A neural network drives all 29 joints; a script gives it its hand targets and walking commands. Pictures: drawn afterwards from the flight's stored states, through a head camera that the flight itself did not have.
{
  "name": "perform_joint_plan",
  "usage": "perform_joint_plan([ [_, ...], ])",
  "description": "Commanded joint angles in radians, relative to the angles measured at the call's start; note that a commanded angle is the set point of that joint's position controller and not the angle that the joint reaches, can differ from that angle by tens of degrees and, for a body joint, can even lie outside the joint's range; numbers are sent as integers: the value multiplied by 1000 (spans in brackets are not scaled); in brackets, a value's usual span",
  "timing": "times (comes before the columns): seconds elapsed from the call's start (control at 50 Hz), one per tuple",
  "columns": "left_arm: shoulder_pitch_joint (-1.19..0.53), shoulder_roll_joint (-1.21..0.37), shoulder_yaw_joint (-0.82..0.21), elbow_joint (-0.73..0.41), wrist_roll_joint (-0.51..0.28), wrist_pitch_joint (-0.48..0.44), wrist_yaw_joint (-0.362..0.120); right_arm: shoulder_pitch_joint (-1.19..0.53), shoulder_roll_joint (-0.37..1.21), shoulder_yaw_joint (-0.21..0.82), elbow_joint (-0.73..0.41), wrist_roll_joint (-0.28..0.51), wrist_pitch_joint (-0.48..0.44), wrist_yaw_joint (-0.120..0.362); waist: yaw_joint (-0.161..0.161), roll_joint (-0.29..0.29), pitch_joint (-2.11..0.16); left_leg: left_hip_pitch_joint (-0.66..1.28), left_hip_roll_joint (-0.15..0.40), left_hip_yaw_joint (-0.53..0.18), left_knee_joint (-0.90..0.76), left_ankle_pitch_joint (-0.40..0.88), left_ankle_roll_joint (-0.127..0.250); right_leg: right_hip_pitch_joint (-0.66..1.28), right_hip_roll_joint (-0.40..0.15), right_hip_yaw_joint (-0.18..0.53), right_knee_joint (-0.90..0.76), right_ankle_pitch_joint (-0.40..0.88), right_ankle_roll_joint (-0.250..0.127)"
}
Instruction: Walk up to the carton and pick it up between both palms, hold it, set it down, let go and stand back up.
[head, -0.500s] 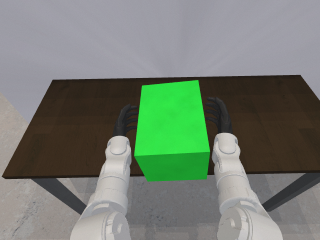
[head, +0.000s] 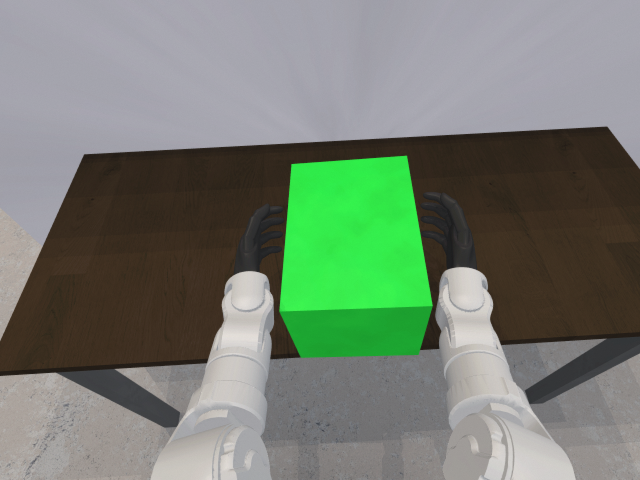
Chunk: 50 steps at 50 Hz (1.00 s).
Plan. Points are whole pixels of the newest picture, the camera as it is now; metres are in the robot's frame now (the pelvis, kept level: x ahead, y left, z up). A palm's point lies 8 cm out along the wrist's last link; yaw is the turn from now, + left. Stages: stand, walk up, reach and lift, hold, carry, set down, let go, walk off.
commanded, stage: set down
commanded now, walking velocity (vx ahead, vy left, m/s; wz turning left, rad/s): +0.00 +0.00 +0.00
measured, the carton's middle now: (353, 257) +0.44 -0.05 -0.03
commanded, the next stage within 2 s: none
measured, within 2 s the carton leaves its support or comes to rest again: rests again in 0.08 s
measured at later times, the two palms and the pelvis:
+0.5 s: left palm (259, 265) +0.40 +0.08 +0.03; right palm (464, 262) +0.38 -0.19 +0.04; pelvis -0.01 -0.01 +0.00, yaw +0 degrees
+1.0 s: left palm (262, 266) +0.40 +0.08 +0.03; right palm (466, 264) +0.38 -0.19 +0.03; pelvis -0.02 -0.01 +0.00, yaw -1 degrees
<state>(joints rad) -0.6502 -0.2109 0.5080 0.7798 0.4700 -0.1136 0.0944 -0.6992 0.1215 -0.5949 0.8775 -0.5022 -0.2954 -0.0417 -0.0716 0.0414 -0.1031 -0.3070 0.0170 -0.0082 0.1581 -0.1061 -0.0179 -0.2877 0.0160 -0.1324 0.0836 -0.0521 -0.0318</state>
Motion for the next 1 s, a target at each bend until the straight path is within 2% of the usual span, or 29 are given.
perform_joint_plan([
  [0.0, -454, -497, -299, -16, 32, -72, -75, -445, 427, 265, 30, -51, -51, 112, -17, -37, -571, 138, -21, -44, 63, 439, -42, 404, 18, 53, 167, 735, 54],
  [0.02, -462, -475, -305, -22, 32, -72, -73, -427, 418, 266, 49, -41, -46, 111, -28, -56, -556, 141, -18, -44, 50, 407, -39, 385, 16, 59, 163, 696, 56],
  [0.06, -455, -465, -270, 19, 34, -68, -83, -427, 447, 263, 48, -59, -29, 108, -18, -82, -486, 110, -27, -42, 42, 372, -24, 397, 12, 59, 148, 671, 66],
  [0.1, -439, -458, -244, 25, 43, -57, -87, -441, 428, 242, 47, -59, -26, 109, -6, -50, -482, 89, -25, -39, 27, 331, -17, 425, 6, 57, 163, 671, 69],
  [0.12, -442, -456, -261, 18, 39, -64, -84, -447, 422, 243, 40, -58, -34, 110, -16, -51, -517, 123, -21, -51, 29, 327, -26, 397, 7, 56, 159, 646, 67],
  [0.16, -457, -452, -244, 1, 55, -70, -73, -452, 405, 208, 50, -60, -28, 122, -9, 4, -535, 182, -18, -42, 26, 333, -42, 324, 18, 54, 140, 569, 59],
  [0.2, -453, -446, -230, -9, 65, -75, -73, -441, 409, 182, 15, -94, -24, 124, -21, -22, -503, 196, -13, -48, 40, 333, -47, 301, 21, 45, 123, 542, 55],
  [0.26, -440, -470, -219, 21, 53, -77, -82, -455, 423, 198, -4, -95, -29, 124, -15, -54, -520, 169, -16, -43, 48, 382, -36, 323, 20, 50, 138, 618, 56],
  [0.3, -492, -442, -208, 26, 63, -89, -81, -471, 418, 170, 12, -131, -34, 122, -8, -52, -543, 103, -25, -37, 32, 311, -23, 357, 5, 58, 148, 602, 71],
  [0.32, -486, -443, -199, 28, 65, -100, -82, -471, 425, 162, 16, -156, -39, 122, -14, -76, -541, 111, -25, -37, 17, 281, -20, 366, 6, 46, 151, 589, 74],
  [0.34, -486, -438, -195, 27, 69, -107, -85, -452, 429, 159, 6, -157, -46, 122, -22, -77, -536, 120, -21, -41, 14, 287, -17, 360, 8, 53, 153, 586, 77],
  [0.36, -460, -425, -193, 47, 70, -108, -86, -440, 428, 161, 29, -153, -43, 121, -15, -68, -531, 124, -21, -39, 13, 297, -20, 358, 10, 53, 143, 586, 68],
  [0.38, -493, -410, -191, 39, 73, -108, -84, -461, 415, 147, 32, -146, -41, 120, -22, -45, -520, 118, -21, -40, 14, 298, -23, 351, 14, 58, 141, 583, 68],
  [0.4, -485, -406, -177, 57, 67, -112, -85, -447, 425, 158, 32, -152, -38, 118, -26, -87, -515, 109, -23, -35, 23, 311, -11, 364, 12, 62, 150, 610, 68],
  [0.46, -456, -405, -162, 69, 87, -106, -90, -430, 417, 128, 39, -155, -31, 115, -14, -41, -483, 74, -26, -29, 0, 261, -12, 362, 4, 64, 138, 562, 67],
  [0.48, -463, -399, -165, 83, 79, -103, -93, -454, 409, 122, 16, -164, -35, 111, -12, -50, -504, 73, -23, -30, 8, 265, -17, 372, 7, 57, 134, 552, 66],
  [0.5, -455, -397, -152, 84, 85, -103, -98, -446, 436, 150, 9, -157, -29, 109, -2, -66, -481, 56, -24, -19, 10, 270, -1, 399, -2, 77, 146, 587, 65],
  [0.52, -429, -399, -144, 77, 83, -102, -102, -419, 426, 150, 21, -149, -29, 108, -15, -88, -468, 58, -25, -28, 7, 280, 1, 423, -1, 78, 147, 625, 75],
  [0.54, -453, -397, -155, 56, 76, -107, -101, -424, 437, 149, 27, -146, -35, 107, -7, -60, -485, 25, -29, -26, -5, 270, 2, 414, 1, 70, 158, 617, 69],
  [0.56, -481, -393, -149, 42, 79, -118, -99, -450, 453, 158, 4, -158, -44, 108, 6, -75, -505, -9, -23, -30, -2, 252, 5, 436, -12, 78, 160, 593, 69],
  [0.6, -475, -395, -147, 64, 72, -133, -99, -437, 439, 130, 12, -185, -56, 108, -7, -67, -529, 5, -23, -32, -12, 227, 5, 412, -9, 72, 158, 563, 73],
  [0.68, -443, -338, -102, 94, 86, -116, -107, -426, 410, 117, -1, -195, -26, 107, 6, -100, -457, 22, -16, -31, -10, 194, 11, 386, -4, 68, 150, 485, 75],
  [0.76, -417, -344, -93, 85, 97, -112, -107, -402, 405, 112, -25, -180, -25, 105, 21, -64, -481, 3, -26, -24, -7, 222, 11, 432, -14, 86, 144, 531, 68],
  [0.78, -407, -335, -93, 80, 109, -110, -107, -384, 417, 111, -21, -182, -18, 105, 25, -37, -455, -18, -26, -24, -10, 216, 16, 431, -20, 87, 146, 516, 68],
  [0.8, -412, -332, -81, 82, 115, -110, -110, -384, 425, 127, -23, -179, -14, 105, 31, -56, -445, -24, -23, -25, -16, 212, 24, 423, -22, 91, 151, 527, 68],
  [0.88, -434, -329, -81, 69, 97, -118, -113, -380, 425, 110, -17, -195, -11, 103, 15, -68, -468, -25, -24, -19, -12, 196, 32, 425, -19, 83, 153, 500, 76],
  [0.92, -432, -344, -73, 47, 110, -122, -116, -385, 437, 101, -41, -203, -21, 107, 15, -75, -455, 7, -25, -22, -11, 185, 18, 381, -11, 76, 144, 474, 69],
  [0.94, -421, -340, -81, 46, 119, -122, -113, -376, 433, 100, -29, -206, -27, 107, 16, -50, -451, 4, -24, -25, -8, 207, 13, 391, -14, 78, 141, 495, 72],
  [0.98, -416, -356, -71, 42, 140, -129, -109, -377, 434, 76, -31, -226, -37, 112, 24, -49, -458, 21, -21, -24, -14, 221, 11, 358, -11, 68, 136, 466, 68],
])
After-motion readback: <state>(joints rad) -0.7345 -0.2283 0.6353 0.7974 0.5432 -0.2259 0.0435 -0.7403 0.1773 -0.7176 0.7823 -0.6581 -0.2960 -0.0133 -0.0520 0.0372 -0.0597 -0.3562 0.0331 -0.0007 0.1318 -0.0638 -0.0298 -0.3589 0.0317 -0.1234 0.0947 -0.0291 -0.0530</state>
